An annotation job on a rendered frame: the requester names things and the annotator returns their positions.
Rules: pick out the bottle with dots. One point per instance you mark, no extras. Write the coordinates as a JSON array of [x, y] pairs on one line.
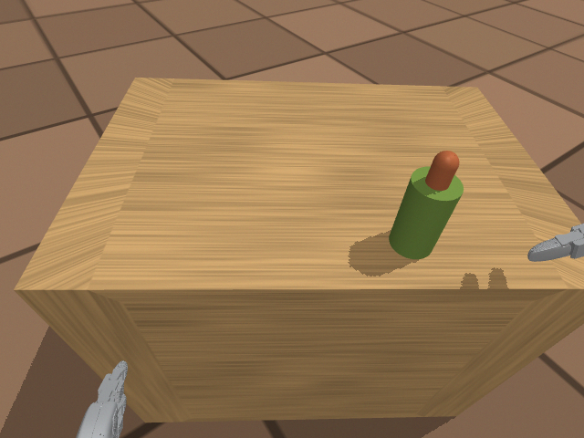
[[429, 201]]

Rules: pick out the right robot hand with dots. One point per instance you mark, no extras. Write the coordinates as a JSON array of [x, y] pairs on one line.
[[571, 244]]

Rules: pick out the left robot hand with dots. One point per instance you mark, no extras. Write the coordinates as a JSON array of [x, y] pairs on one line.
[[104, 418]]

